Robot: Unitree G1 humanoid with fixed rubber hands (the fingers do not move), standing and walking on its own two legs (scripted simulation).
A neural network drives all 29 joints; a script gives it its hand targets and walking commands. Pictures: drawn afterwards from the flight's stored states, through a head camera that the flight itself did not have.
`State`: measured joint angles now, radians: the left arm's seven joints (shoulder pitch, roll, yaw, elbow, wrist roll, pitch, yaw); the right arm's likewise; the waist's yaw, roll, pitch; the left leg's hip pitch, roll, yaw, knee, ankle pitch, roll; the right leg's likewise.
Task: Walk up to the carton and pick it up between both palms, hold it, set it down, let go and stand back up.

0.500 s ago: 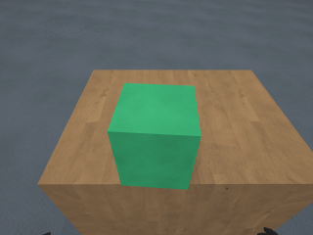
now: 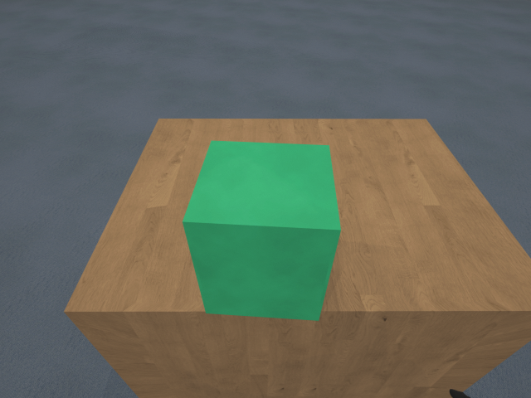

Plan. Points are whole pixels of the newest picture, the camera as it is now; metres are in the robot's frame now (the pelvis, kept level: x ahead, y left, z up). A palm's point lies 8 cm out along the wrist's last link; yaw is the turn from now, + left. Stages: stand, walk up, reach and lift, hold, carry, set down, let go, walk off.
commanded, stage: stand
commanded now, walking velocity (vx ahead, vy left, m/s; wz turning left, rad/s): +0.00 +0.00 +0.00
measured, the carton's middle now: (265, 231) +0.41 +0.01 +0.04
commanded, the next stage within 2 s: none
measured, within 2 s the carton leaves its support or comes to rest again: neither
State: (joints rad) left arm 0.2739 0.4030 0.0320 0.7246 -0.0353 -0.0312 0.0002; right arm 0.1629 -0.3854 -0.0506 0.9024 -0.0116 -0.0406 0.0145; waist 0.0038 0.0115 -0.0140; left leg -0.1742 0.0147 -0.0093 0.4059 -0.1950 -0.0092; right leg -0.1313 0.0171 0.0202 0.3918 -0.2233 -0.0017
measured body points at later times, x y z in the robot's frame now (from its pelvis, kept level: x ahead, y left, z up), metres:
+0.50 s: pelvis +0.00 +0.00 +0.00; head -0.02 +0.00 +0.45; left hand +0.11 +0.32 -0.09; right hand +0.13 -0.31 -0.10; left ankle +0.02 +0.13 -0.74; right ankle -0.01 -0.12 -0.74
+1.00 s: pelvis +0.00 +0.00 +0.00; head -0.02 +0.00 +0.45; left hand +0.10 +0.32 -0.09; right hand +0.13 -0.31 -0.10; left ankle +0.02 +0.13 -0.74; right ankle -0.01 -0.12 -0.74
